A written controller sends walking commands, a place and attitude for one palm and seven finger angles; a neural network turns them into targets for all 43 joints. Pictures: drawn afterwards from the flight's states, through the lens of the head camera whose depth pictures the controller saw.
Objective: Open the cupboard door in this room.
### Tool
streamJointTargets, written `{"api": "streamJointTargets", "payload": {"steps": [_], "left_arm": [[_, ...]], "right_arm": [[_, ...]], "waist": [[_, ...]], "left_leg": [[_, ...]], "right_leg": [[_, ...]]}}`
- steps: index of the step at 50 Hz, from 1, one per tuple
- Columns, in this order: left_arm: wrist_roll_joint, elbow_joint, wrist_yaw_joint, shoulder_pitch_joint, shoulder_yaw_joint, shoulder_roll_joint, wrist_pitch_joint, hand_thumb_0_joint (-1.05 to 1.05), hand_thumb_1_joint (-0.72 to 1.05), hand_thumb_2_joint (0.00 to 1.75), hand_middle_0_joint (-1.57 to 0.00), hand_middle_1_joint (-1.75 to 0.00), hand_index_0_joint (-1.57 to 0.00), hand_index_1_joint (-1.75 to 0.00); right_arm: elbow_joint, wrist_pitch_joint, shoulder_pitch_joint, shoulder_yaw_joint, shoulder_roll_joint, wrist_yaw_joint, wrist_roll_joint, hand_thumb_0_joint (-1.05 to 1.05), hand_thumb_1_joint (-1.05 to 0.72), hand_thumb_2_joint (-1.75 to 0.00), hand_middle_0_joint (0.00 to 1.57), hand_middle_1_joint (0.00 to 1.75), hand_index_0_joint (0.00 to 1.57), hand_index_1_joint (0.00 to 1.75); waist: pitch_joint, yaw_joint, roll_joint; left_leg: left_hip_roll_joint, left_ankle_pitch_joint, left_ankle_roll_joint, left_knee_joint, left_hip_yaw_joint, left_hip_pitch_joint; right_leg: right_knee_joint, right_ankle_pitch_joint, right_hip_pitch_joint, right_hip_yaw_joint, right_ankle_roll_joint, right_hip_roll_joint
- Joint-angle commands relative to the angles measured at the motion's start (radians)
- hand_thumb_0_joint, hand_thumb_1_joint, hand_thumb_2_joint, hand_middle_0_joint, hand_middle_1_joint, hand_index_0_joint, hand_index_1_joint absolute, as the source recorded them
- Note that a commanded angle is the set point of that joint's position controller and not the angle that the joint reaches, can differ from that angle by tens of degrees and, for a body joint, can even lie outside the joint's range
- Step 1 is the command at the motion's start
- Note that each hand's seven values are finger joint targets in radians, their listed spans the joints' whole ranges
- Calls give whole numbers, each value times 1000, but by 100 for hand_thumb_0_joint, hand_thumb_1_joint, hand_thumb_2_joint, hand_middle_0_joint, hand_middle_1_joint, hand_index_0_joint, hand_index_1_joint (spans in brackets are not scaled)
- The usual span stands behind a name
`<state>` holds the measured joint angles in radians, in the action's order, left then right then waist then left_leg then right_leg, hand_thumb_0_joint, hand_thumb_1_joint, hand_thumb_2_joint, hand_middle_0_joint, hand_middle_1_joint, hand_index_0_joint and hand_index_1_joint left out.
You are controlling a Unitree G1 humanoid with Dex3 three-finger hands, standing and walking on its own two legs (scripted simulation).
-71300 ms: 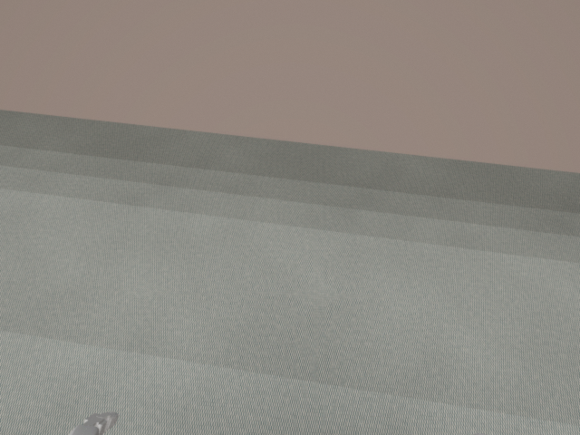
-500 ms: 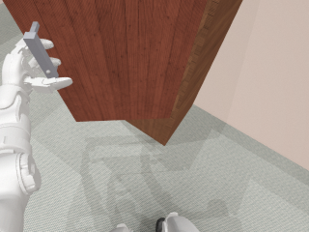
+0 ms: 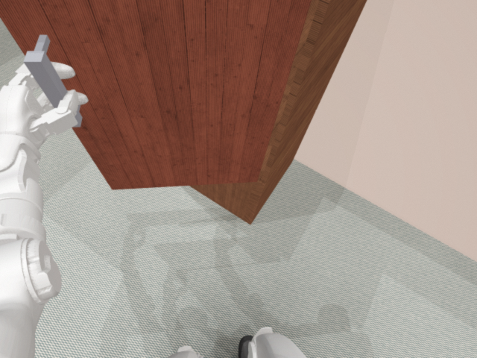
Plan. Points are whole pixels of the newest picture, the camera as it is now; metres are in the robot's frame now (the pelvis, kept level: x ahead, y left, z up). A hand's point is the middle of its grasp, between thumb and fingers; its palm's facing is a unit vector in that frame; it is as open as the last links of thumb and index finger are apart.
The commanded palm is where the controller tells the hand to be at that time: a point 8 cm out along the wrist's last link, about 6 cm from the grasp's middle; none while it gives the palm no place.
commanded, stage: pull the door open along its arc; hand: left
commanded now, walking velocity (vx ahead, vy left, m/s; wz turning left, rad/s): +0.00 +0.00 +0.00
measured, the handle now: (59, 84) +0.54 +0.26 +0.10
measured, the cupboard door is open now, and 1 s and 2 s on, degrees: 39 78 76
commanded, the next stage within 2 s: open thumb and fingers to let go in 0.92 s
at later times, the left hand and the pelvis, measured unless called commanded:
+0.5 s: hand (73, 162) +0.40 +0.21 +0.09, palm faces -0.02 -1.00 +0.01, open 6.2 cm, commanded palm +0.33 +0.26 +0.09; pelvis +0.01 +0.01 +0.01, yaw -1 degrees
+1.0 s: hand (149, 252) +0.26 +0.10 +0.10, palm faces +0.43 -0.90 +0.01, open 6.5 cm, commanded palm +0.22 +0.14 +0.09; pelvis +0.00 -0.04 +0.02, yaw +2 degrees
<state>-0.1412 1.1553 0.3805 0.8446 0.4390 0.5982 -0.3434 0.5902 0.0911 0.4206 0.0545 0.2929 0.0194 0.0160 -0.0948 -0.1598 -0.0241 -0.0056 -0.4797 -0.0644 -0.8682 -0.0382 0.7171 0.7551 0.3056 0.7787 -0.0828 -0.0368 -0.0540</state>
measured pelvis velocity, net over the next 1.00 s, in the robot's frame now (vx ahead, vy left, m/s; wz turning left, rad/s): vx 0.00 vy -0.04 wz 0.04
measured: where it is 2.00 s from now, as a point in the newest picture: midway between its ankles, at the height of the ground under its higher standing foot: outside the picture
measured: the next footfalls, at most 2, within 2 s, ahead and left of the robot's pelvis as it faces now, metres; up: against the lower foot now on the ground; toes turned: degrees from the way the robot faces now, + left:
none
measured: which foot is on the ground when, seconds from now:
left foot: down 0.00-1.00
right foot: down 0.00-1.00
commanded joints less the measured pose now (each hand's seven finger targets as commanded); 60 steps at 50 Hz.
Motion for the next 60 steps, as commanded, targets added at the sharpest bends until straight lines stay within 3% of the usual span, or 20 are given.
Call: {"api": "streamJointTargets", "payload": {"steps": [1,4,11,16,22,23,24,26,29,30,32,35,36,40,41,48,51,52,54,60], "left_arm": [[-19,-240,-3,442,36,313,-73,0,90,90,-40,-135,-40,-135],[-27,-219,2,337,40,290,-65,0,90,90,-40,-135,-40,-135],[-72,-360,23,132,63,265,-53,0,90,90,-40,-135,-40,-135],[-115,-526,14,-90,55,187,-30,0,90,90,-40,-135,-40,-135],[-162,-736,-15,-407,-9,28,19,0,90,90,-40,-135,-40,-135],[-205,-862,-146,-377,80,-12,28,0,90,90,-40,-135,-40,-135],[-192,-895,-217,-474,14,-104,47,0,90,90,-40,-135,-40,-135],[-172,-988,-306,-618,-30,-189,61,0,90,90,-40,-135,-40,-135],[-114,-1188,-437,-754,-81,-264,68,0,90,90,-40,-135,-40,-135],[-94,-1226,-482,-816,-79,-260,71,0,90,90,-40,-135,-40,-135],[-52,-1288,-559,-862,-135,-323,89,0,90,90,-40,-135,-40,-135],[13,-1398,-665,-950,-185,-358,116,0,90,90,-40,-135,-40,-135],[34,-1436,-697,-970,-217,-386,131,0,90,90,-40,-135,-40,-135],[82,-1512,-799,-1088,-275,-443,187,0,90,90,-40,-135,-40,-135],[91,-1535,-812,-1088,-304,-462,197,0,90,90,-40,-135,-40,-135],[147,-1472,-849,-959,-438,-550,205,0,90,90,-40,-135,-40,-135],[160,-1471,-843,-867,-596,-672,194,0,90,90,-40,-135,-40,-135],[160,-1444,-844,-853,-536,-611,188,0,83,87,-40,-134,-40,-134],[167,-1437,-835,-852,-498,-566,175,0,69,81,-38,-133,-38,-133],[121,-1391,-768,-811,-480,-556,145,0,27,63,-35,-128,-35,-128]], "right_arm": [[-59,-17,143,-68,176,20,0,0,-90,-90,20,30,20,30],[-69,-19,138,-70,174,16,1,0,-90,-90,20,30,20,30],[-114,-21,110,-80,168,5,11,0,-90,-90,20,30,20,30],[-160,-32,60,-88,148,-9,20,0,-90,-90,20,30,20,30],[-211,-69,-31,-88,129,-24,35,0,-90,-90,20,30,20,30],[-223,-85,-85,-91,98,-31,33,0,-90,-90,20,30,20,30],[-220,-98,-93,-93,93,-39,30,0,-90,-90,20,30,20,30],[-216,-117,-112,-93,83,-51,29,0,-90,-90,20,30,20,30],[-218,-122,-150,-96,64,-63,16,0,-90,-90,20,30,20,30],[-219,-119,-162,-95,63,-63,12,0,-90,-90,20,30,20,30],[-222,-108,-205,-87,45,-61,7,0,-90,-90,20,30,20,30],[-233,-84,-258,-79,29,-47,-8,0,-90,-90,20,30,20,30],[-239,-77,-279,-73,16,-43,-11,0,-90,-90,20,30,20,30],[-244,-43,-326,-59,-8,-20,-27,0,-90,-90,20,30,20,30],[-247,-37,-340,-55,-12,-17,-29,0,-90,-90,20,30,20,30],[-223,-30,-357,-45,-24,13,-54,0,-90,-90,20,30,20,30],[-220,-54,-359,-45,-22,13,-63,0,-90,-90,20,30,20,30],[-207,-59,-345,-51,-17,19,-60,0,-90,-90,20,30,20,30],[-199,-60,-338,-54,-16,26,-63,0,-90,-90,20,30,20,30],[-177,-81,-338,-59,-11,44,-49,0,-90,-90,20,30,20,30]], "waist": [[-433,7,-119],[-427,28,-114],[-493,85,-115],[-471,128,-87],[-359,153,-27],[-370,224,-35],[-338,200,-46],[-309,204,-53],[-346,218,-38],[-340,224,5],[-276,217,36],[-228,222,40],[-206,222,17],[-158,224,52],[-145,223,24],[-95,172,44],[-108,139,61],[-117,140,74],[-167,152,87],[-178,153,101]], "left_leg": [[-18,561,45,90,97,-188],[-16,538,43,95,86,-182],[-24,691,54,105,83,-232],[-25,739,49,134,66,-222],[-20,693,58,175,57,-217],[-7,670,70,179,58,-217],[-11,670,83,189,57,-241],[-20,720,102,192,66,-267],[-22,750,104,190,56,-296],[-20,715,97,193,53,-281],[-13,608,92,213,50,-253],[-7,475,80,234,53,-251],[-5,451,79,242,51,-254],[7,366,68,250,48,-247],[10,344,66,252,44,-248],[21,257,49,228,53,-243],[23,239,45,207,62,-253],[21,233,46,200,64,-247],[25,236,47,190,62,-225],[29,213,49,194,64,-204]], "right_leg": [[-14,-386,-325,72,9,9],[-17,-366,-330,71,8,9],[-11,-459,-398,69,2,9],[-20,-519,-471,74,0,17],[-37,-488,-487,58,4,23],[-48,-451,-470,41,3,18],[-49,-423,-455,32,4,17],[-43,-414,-435,19,3,19],[-32,-448,-485,24,-1,28],[-36,-448,-509,27,-5,30],[-48,-417,-520,27,-5,37],[-68,-339,-536,35,-8,41],[-76,-326,-537,38,-9,45],[-118,-299,-579,63,-12,52],[-125,-285,-574,71,-12,56],[-172,-201,-535,117,-1,78],[-172,-176,-501,118,10,92],[-181,-170,-510,136,14,98],[-188,-208,-566,181,26,118],[-220,-216,-616,225,40,144]]}}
